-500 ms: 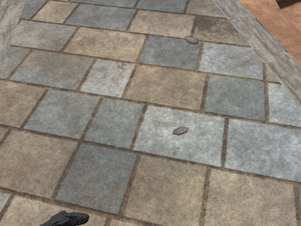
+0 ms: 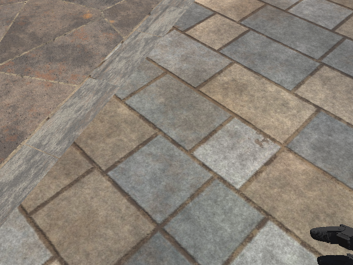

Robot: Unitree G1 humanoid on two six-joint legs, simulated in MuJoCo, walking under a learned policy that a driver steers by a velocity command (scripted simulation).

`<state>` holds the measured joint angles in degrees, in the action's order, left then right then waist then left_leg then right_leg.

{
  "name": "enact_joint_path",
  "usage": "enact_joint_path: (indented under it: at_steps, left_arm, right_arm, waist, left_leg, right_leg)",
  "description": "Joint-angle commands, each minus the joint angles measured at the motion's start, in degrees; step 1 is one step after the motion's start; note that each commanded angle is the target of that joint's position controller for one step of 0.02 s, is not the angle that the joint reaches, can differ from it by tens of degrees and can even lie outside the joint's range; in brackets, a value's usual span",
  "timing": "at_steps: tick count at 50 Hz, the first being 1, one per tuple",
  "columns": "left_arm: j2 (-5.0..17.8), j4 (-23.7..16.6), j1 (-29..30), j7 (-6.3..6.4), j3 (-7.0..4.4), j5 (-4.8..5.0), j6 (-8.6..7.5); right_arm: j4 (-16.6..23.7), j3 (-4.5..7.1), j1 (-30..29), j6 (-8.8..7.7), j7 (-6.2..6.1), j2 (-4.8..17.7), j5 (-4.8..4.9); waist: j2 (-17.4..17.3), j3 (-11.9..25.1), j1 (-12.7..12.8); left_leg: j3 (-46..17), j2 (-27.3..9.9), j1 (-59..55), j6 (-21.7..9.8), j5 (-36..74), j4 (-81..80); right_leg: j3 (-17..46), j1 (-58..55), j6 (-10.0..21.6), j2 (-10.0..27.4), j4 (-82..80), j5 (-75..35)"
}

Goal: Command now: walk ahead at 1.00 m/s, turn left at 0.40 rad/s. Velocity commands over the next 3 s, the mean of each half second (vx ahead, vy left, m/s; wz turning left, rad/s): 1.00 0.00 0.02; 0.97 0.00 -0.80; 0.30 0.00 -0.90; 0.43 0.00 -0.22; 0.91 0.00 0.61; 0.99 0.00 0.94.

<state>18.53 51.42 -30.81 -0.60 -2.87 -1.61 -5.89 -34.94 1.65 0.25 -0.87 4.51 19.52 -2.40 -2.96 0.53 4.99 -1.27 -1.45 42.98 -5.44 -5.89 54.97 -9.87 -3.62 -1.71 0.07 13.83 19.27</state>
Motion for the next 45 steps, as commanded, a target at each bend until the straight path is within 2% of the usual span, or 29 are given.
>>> enact_joint_path:
  at_steps: [1,4,6,7,8,9,10,11,13,14,16,18,20,22,25,27,28,29,30,31,32,33,34,36,37,39,41,43,45]
  left_arm:
    - [5.88,-3.66,5.61,-0.21,-0.26,0.30,-1.63]
    - [10.27,-1.57,2.29,0.83,-0.73,0.37,-0.59]
    - [12.50,-1.76,4.84,1.79,-1.00,0.59,1.01]
    - [10.50,-3.06,4.97,1.76,-0.57,0.37,1.14]
    - [0.79,-6.08,0.37,0.26,1.15,0.40,0.95]
    - [5.82,-8.42,4.36,0.65,0.31,1.49,0.45]
    - [6.10,-9.71,10.73,0.76,0.17,1.76,0.07]
    - [4.41,-9.74,11.66,0.53,0.80,1.51,-0.16]
    - [2.79,-8.10,9.32,-0.11,1.11,-0.22,1.45]
    - [1.71,-7.94,8.31,-0.64,1.31,-0.65,2.40]
    - [0.16,-9.10,13.17,-1.51,1.52,-0.70,3.44]
    - [-0.48,-11.85,20.98,-1.96,1.83,0.11,3.33]
    - [-0.90,-12.91,24.53,-2.72,2.23,0.83,2.82]
    - [-1.48,-13.59,28.05,-3.51,2.53,1.30,2.62]
    - [0.92,-12.20,26.85,-3.56,2.00,0.81,2.60]
    - [4.22,-9.66,17.89,-3.07,0.85,0.40,3.03]
    - [6.83,-6.24,6.50,-2.62,-0.39,0.45,3.22]
    - [9.29,-3.13,-5.28,-1.85,-1.98,0.24,3.50]
    - [12.36,-1.92,-5.28,-0.77,-3.14,0.41,4.23]
    - [17.84,-4.20,0.23,-0.53,-4.71,0.41,5.00]
    - [14.19,-6.55,3.44,-0.21,-4.67,0.87,5.00]
    - [10.87,-5.71,5.13,0.06,-3.92,1.09,4.85]
    - [8.50,-4.84,6.48,0.15,-3.41,0.91,4.56]
    - [6.53,-4.75,8.32,0.58,-2.42,1.11,3.30]
    - [6.79,-5.06,8.68,0.36,-2.39,1.38,2.59]
    - [8.43,-5.92,9.56,0.16,-2.88,1.48,1.56]
    - [8.57,-6.43,9.57,-0.06,-3.38,1.61,1.24]
    - [9.42,-6.33,7.75,-0.64,-4.03,2.25,1.12]
    - [10.15,-6.18,6.21,-0.55,-4.53,2.36,1.34]
  right_arm:
    - [4.56,-1.52,-5.22,-1.01,1.12,-0.38,0.21]
    - [2.86,-0.93,-1.90,-1.44,-0.19,1.79,-0.55]
    - [-3.52,0.99,18.12,-1.62,-1.82,5.10,-0.74]
    - [-6.35,2.65,26.82,-1.39,-3.03,8.92,-1.27]
    - [-6.12,3.90,24.18,-1.18,-4.15,14.37,-1.53]
    - [-5.03,4.40,25.71,-1.18,-4.32,14.30,-0.13]
    - [-7.06,4.18,23.08,-1.52,-4.65,11.54,0.38]
    - [-8.28,3.65,21.45,-2.12,-4.63,8.83,0.77]
    - [-8.93,2.36,17.65,-3.23,-4.67,4.23,0.65]
    - [-9.44,1.86,18.08,-3.73,-4.66,2.80,1.00]
    - [-11.07,1.84,19.85,-5.01,-4.40,2.41,1.76]
    - [-11.59,1.91,20.32,-5.89,-3.88,2.81,1.51]
    - [-11.63,1.48,19.59,-6.85,-3.45,2.15,1.73]
    - [-12.66,1.26,22.06,-7.94,-3.67,2.97,2.49]
    - [-13.49,1.73,24.13,-7.49,-5.15,6.46,1.64]
    - [-13.20,2.41,23.41,-5.54,-6.80,9.05,0.04]
    - [-12.27,2.78,20.85,-4.35,-7.36,10.09,-0.76]
    - [-11.11,3.14,17.12,-3.71,-7.57,11.23,-0.86]
    - [-9.72,1.03,17.29,-4.76,-6.32,2.75,-1.57]
    - [-4.34,0.17,20.52,-5.86,-5.50,1.02,1.57]
    - [-3.10,-0.57,15.38,-7.17,-5.47,3.93,0.42]
    - [-2.74,-0.66,12.44,-7.78,-5.00,4.48,0.25]
    - [-2.55,-1.01,11.69,-7.66,-4.84,3.53,-0.23]
    - [-1.74,-1.59,11.71,-4.90,-4.57,2.16,-2.04]
    - [-1.08,-1.85,11.49,-3.69,-4.47,1.56,-2.22]
    - [2.42,-2.58,4.76,-2.95,-3.86,0.64,-1.88]
    - [4.81,-3.37,-1.48,-3.20,-3.12,-0.95,-0.45]
    - [5.27,-3.33,-3.41,-3.36,-3.08,-1.05,0.68]
    - [5.76,-2.75,-4.48,-3.52,-3.42,0.59,0.96]
  waist:
    - [5.47,-9.05,-4.22]
    - [9.15,-3.91,-7.26]
    - [10.84,7.12,-17.72]
    - [8.46,12.58,-20.10]
    - [-8.22,16.73,-10.93]
    - [-3.63,23.26,-13.86]
    - [0.50,11.30,-12.25]
    - [2.22,3.21,-9.76]
    - [4.44,-1.24,-4.07]
    - [1.72,-1.41,-2.81]
    - [1.25,-5.76,-2.98]
    - [1.22,-9.32,-4.26]
    - [1.63,-9.20,-4.34]
    - [2.59,-8.78,-5.57]
    - [0.27,-4.50,-4.55]
    - [-3.62,1.79,0.84]
    - [-4.26,6.69,6.25]
    - [-2.60,9.44,12.66]
    - [10.66,8.36,7.14]
    - [23.47,17.08,1.33]
    - [7.55,13.77,3.06]
    - [0.34,6.28,0.55]
    - [-3.13,0.68,-2.69]
    - [-3.28,-3.63,-6.97]
    - [-1.85,-4.50,-7.83]
    - [0.39,-7.11,-7.01]
    - [2.86,-7.59,-4.63]
    - [4.41,-5.01,-2.01]
    - [5.65,-3.39,-0.66]
  left_leg:
    - [5.66,1.50,-11.46,-1.63,5.99,-12.65]
    - [9.54,7.07,-19.38,-4.31,-1.12,-16.81]
    - [6.89,8.65,-41.44,-6.99,-3.75,-21.71]
    - [-1.25,2.48,-56.67,-7.92,-10.99,-21.22]
    - [-28.13,-14.87,-70.12,-10.82,-20.28,-24.40]
    - [-45.82,-18.87,-72.11,-13.81,-21.08,-33.39]
    - [-35.51,-15.67,-63.93,-12.66,-14.82,-36.17]
    - [-28.92,-13.85,-53.44,-12.16,-7.85,-38.02]
    - [-19.69,-8.83,-39.92,-9.45,-3.26,-41.22]
    - [-18.37,-8.62,-36.16,-10.01,-2.71,-43.14]
    - [-12.76,-8.17,-33.76,-9.26,-0.58,-47.41]
    - [-4.81,-5.68,-31.63,-6.86,6.55,-50.77]
    - [3.26,-3.03,-29.21,-3.68,16.33,-52.34]
    - [5.82,-4.87,-30.85,-1.46,24.42,-56.29]
    - [9.82,-6.25,-45.40,2.22,54.52,-48.82]
    - [10.83,-8.32,-50.36,4.26,73.16,-31.74]
    - [10.82,-8.72,-48.23,4.72,75.78,-16.10]
    - [11.29,-7.11,-39.12,4.56,65.46,5.52]
    - [9.34,1.44,-19.34,4.25,-3.08,28.63]
    - [-0.28,8.44,4.13,7.55,-24.14,46.09]
    - [-5.70,3.89,8.05,5.31,-16.65,41.37]
    - [-6.12,0.92,5.73,4.54,-12.49,33.79]
    - [-5.05,-1.02,2.01,4.66,-12.04,27.75]
    - [-4.39,-3.28,-4.32,6.64,-14.48,21.04]
    - [-3.44,-4.17,-6.29,7.46,-16.06,16.25]
    - [-0.07,-4.61,-9.85,8.74,-10.99,4.16]
    - [1.57,-3.54,-15.84,9.16,1.74,-8.98]
    - [2.17,-1.39,-21.22,8.51,11.73,-16.72]
    - [1.29,-0.26,-22.20,7.68,12.36,-21.79]
  right_leg:
    - [2.66,13.23,7.47,12.29,-14.63,-31.14]
    - [-0.55,1.67,7.19,14.11,-1.54,-71.40]
    - [-1.20,4.85,6.82,14.47,24.81,-77.28]
    - [-0.56,16.58,6.57,12.11,43.89,-56.92]
    - [1.92,38.53,4.67,2.47,66.26,9.13]
    - [13.10,46.11,6.00,-0.51,74.29,8.11]
    - [13.61,50.58,6.32,3.12,71.28,0.53]
    - [12.75,49.00,6.04,4.67,66.56,-1.72]
    - [13.23,41.57,4.95,7.13,59.93,-1.89]
    - [13.30,39.14,4.11,7.77,57.26,-0.85]
    - [13.02,43.13,3.39,8.50,52.81,-2.30]
    - [12.02,45.35,3.87,7.54,44.52,-10.75]
    - [8.65,38.87,5.13,5.70,33.74,-22.26]
    - [5.33,32.74,7.20,3.86,27.10,-32.02]
    - [0.80,30.15,9.36,-2.33,23.08,-29.68]
    - [-0.89,21.80,10.96,-7.01,24.02,-20.39]
    - [0.05,11.74,12.34,-8.36,24.38,-16.00]
    - [5.27,-0.47,15.25,-5.93,20.19,-12.04]
    - [16.91,-11.67,18.41,2.83,25.63,-11.84]
    - [53.06,-25.70,31.90,14.97,12.18,-2.69]
    - [58.06,-21.07,29.67,15.01,2.63,2.28]
    - [52.39,-10.84,26.43,13.51,0.53,2.45]
    - [46.99,-0.39,24.00,11.06,-0.44,-3.31]
    - [38.85,13.69,22.23,6.09,-1.61,-9.29]
    - [36.04,18.47,21.99,4.21,-2.45,-9.93]
    - [32.22,26.82,21.64,1.20,-5.58,-13.23]
    - [29.55,30.07,18.74,-1.61,-6.36,-17.53]
    - [29.82,26.58,16.13,-1.30,-5.52,-25.30]
    - [31.38,18.98,14.45,0.13,-2.46,-30.52]
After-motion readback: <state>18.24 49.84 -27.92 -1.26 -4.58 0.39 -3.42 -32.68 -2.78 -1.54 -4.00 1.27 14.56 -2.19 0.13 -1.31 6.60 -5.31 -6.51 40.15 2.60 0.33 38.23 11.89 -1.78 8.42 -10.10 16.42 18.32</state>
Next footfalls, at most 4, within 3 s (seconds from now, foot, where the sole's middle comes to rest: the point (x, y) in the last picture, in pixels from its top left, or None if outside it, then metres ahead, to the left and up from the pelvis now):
0.14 left None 0.32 0.07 -0.77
0.58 right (216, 197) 0.78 -0.05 -0.77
1.00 left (202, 117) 1.23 0.02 -0.77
1.40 right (263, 115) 1.27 -0.29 -0.77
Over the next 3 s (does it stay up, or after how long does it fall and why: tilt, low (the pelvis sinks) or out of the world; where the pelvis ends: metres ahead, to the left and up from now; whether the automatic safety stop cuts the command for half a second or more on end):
stays up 1.86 -0.70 0.00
